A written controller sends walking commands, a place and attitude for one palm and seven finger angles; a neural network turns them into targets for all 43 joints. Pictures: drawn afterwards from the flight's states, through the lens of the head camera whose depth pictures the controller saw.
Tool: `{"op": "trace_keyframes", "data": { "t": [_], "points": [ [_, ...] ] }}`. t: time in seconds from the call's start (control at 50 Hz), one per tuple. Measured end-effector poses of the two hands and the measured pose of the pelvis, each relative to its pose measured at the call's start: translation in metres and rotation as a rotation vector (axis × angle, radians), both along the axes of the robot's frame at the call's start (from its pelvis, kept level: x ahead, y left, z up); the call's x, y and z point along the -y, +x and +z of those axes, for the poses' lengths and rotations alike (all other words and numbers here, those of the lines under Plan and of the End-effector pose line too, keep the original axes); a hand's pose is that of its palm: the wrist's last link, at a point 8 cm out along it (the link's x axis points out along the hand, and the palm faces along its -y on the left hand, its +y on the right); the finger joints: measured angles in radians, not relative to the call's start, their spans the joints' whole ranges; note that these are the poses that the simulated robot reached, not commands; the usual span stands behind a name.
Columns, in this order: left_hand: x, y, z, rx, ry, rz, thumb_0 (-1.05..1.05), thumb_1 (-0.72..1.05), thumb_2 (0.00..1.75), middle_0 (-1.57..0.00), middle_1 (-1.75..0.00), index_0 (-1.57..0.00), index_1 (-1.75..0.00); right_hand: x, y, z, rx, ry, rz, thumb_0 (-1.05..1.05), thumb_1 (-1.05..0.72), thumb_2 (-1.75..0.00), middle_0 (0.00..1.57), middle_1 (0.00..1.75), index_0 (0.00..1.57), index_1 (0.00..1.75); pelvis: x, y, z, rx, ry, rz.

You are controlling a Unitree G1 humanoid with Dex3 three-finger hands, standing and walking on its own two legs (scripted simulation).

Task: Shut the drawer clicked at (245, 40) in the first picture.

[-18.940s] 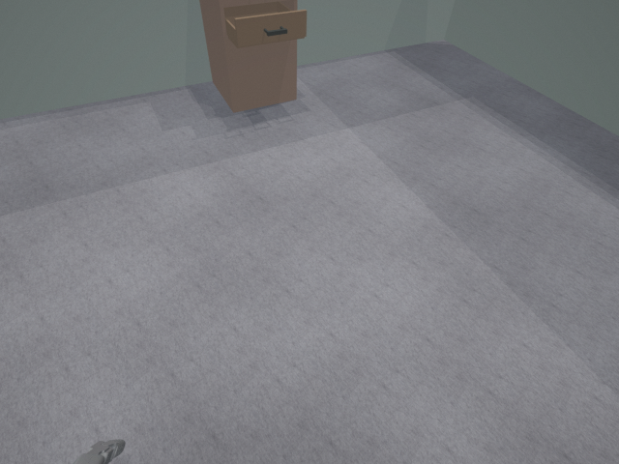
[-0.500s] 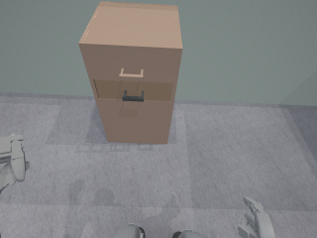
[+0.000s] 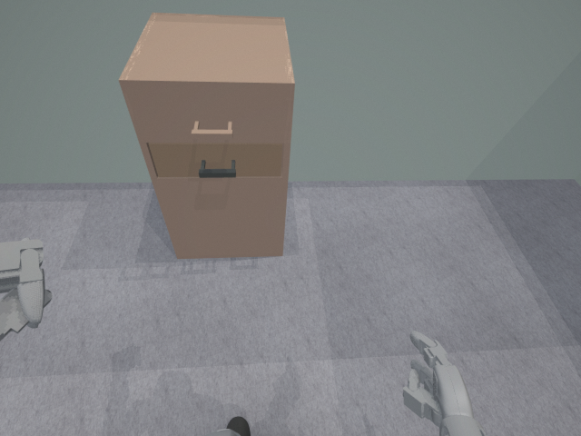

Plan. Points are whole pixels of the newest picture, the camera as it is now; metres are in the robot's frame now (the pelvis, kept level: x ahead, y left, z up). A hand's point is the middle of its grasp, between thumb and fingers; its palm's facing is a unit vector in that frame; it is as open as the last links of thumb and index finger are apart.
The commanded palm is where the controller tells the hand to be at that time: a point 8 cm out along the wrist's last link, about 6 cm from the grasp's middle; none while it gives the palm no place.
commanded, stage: stop stepping back and stand still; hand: left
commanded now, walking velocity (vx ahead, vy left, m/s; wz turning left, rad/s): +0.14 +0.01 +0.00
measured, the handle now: (218, 168) +0.87 +0.21 -0.24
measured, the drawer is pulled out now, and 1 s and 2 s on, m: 0.00 0.00 0.00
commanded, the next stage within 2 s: let the arm hang, fingers relaxed in 0.60 s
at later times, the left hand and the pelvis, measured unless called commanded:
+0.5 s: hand (38, 376) +0.14 +0.21 +0.18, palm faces +0.32 -0.80 -0.51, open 3.3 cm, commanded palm +0.08 +0.27 +0.19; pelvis -0.05 -0.01 -0.01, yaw -1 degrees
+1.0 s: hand out of the picture +0.02 +0.19 -0.15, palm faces +0.09 -0.97 -0.25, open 3.2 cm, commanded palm none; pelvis -0.06 -0.01 +0.00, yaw +4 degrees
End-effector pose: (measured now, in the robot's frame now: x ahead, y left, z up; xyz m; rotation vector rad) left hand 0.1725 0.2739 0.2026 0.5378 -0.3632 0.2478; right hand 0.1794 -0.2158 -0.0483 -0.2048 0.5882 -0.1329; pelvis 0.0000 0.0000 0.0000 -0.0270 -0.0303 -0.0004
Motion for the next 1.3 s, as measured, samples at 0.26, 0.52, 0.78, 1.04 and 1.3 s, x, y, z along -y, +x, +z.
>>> {"op": "trace_keyframes", "data": {
  "t": [0.26,0.52,0.78,1.04,1.3],
  "points": [
    [-0.010,-0.062,-0.005,0.034,-0.073,0.130,0.01,0.89,0.90,-1.41,-1.59,-1.41,-1.60,0.046,-0.105,-0.020,-0.194,-0.126,-0.110,0.01,-0.91,-0.90,0.20,0.30,0.21,0.30,-0.002,-0.034,0.002,-0.052,0.036,-0.022],
    [0.026,-0.068,0.003,-0.023,0.061,0.016,0.02,0.89,0.90,-1.41,-1.59,-1.40,-1.60,0.024,-0.128,-0.050,-0.214,0.039,-0.095,0.01,-0.90,-0.90,0.21,0.30,0.21,0.30,0.011,-0.054,-0.003,-0.005,0.048,-0.017],
    [-0.013,-0.058,-0.108,-0.425,-0.141,0.177,0.00,0.90,0.90,-1.39,-1.58,-1.39,-1.59,0.037,-0.098,-0.056,-0.250,-0.031,0.021,0.01,-0.91,-0.90,0.20,0.30,0.20,0.30,-0.001,-0.056,-0.007,-0.037,0.050,0.050],
    [0.036,-0.189,-0.329,-1.429,-0.508,0.348,0.02,0.90,0.90,-1.04,-1.29,-1.02,-1.21,0.020,-0.165,-0.080,-0.601,0.018,0.010,0.00,-0.91,-0.90,0.20,0.30,0.20,0.30,0.012,-0.062,0.000,0.003,0.029,0.067],
    [0.010,-0.241,-0.322,-1.634,-0.494,0.472,0.01,0.91,0.90,-0.53,-0.67,-0.53,-0.66,0.023,-0.238,-0.087,-0.832,0.023,-0.082,0.00,-0.91,-0.90,0.20,0.30,0.20,0.30,-0.003,-0.055,0.010,-0.008,0.025,0.051]
  ]
}}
